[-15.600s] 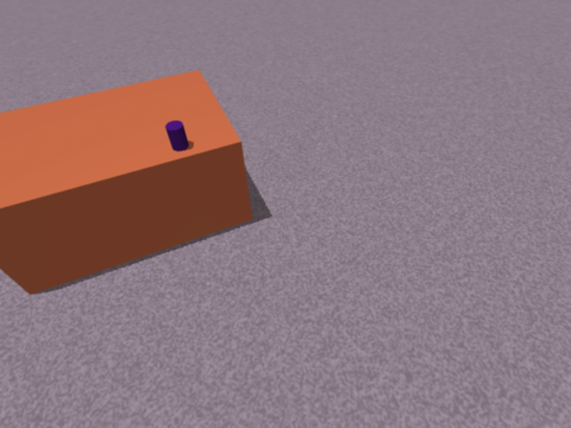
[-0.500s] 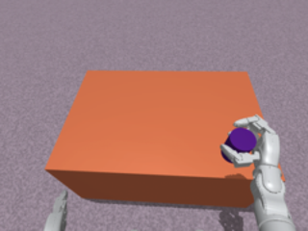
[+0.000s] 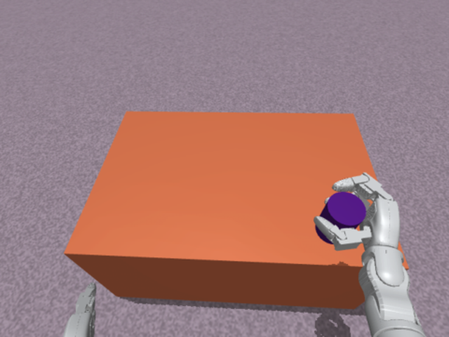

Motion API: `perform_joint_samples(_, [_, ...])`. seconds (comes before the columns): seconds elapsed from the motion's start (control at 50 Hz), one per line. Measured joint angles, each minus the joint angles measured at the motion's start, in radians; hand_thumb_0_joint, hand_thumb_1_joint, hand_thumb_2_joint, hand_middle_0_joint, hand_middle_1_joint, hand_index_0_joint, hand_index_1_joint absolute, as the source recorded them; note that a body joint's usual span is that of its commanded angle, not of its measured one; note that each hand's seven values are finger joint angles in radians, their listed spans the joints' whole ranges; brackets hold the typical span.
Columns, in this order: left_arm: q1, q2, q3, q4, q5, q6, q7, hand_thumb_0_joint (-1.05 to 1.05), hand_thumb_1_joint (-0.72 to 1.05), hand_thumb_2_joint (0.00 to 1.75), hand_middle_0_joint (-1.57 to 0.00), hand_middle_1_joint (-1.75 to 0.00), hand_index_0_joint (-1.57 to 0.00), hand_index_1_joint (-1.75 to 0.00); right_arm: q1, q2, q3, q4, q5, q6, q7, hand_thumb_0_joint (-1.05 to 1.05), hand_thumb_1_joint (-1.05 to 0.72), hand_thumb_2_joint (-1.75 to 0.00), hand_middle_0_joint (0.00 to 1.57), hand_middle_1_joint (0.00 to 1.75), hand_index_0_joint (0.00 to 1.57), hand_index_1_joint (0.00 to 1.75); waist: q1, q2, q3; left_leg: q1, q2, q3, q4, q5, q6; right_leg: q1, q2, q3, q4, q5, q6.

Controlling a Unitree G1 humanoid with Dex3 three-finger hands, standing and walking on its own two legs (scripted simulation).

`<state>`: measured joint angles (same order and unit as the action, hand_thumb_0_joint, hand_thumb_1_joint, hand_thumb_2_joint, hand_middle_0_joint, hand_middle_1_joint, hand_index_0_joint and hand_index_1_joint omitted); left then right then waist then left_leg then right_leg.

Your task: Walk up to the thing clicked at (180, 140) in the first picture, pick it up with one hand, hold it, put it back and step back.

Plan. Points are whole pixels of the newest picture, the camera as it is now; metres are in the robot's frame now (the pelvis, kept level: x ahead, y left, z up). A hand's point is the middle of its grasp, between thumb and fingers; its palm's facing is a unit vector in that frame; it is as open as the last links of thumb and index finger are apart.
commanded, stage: hold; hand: right
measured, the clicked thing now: (338, 219) +0.33 -0.17 +0.03
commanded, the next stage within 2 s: none
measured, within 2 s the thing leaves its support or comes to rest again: neither
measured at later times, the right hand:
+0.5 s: hand (343, 214) +0.33 -0.17 +0.05, palm faces +0.22 +0.98 +0.00, open 9.0 cm
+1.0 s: hand (345, 215) +0.33 -0.18 +0.05, palm faces +0.22 +0.98 +0.00, open 9.0 cm
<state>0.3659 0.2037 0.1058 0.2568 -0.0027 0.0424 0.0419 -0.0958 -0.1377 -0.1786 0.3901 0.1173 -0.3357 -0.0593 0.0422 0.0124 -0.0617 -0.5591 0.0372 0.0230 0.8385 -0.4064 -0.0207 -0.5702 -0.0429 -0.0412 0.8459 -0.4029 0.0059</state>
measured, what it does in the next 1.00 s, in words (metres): stands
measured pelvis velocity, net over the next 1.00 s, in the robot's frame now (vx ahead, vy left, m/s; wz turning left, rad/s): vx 0.00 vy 0.00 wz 0.00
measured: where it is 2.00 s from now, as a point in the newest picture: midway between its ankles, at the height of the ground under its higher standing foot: outside the picture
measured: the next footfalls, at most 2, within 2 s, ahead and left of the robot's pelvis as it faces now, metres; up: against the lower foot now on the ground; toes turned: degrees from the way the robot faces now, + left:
none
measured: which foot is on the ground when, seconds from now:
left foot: down 0.00-1.00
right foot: down 0.00-1.00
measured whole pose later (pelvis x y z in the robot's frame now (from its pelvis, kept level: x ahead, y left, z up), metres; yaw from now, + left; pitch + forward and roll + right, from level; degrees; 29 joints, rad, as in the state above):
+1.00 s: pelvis +0.00 +0.00 +0.00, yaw +0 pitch +7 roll +0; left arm 0.34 0.19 0.10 0.32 0.00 0.03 0.04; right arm -0.07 -0.13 -0.17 0.40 0.12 -0.37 -0.06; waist 0.04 0.01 -0.06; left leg -0.53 0.04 0.02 0.80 -0.39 -0.02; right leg -0.54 -0.04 -0.04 0.81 -0.39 0.00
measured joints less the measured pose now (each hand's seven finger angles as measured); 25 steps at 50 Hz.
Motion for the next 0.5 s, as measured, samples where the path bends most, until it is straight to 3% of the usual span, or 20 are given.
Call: perform_joint_samples(0.5, [-0.016,-0.005,-0.002,0.040,0.002,-0.012,-0.004,-0.01,-0.52,0.06,-0.05,-0.06,-0.05,-0.05,0.014,0.005,-0.002,0.021,0.003,-0.033,0.006,-0.02,0.35,-1.06,0.76,1.14,0.83,1.17,-0.002,0.000,0.005,0.021,0.000,0.003,-0.024,0.007,0.001,0.020,0.001,0.003,-0.024,0.008,0.002])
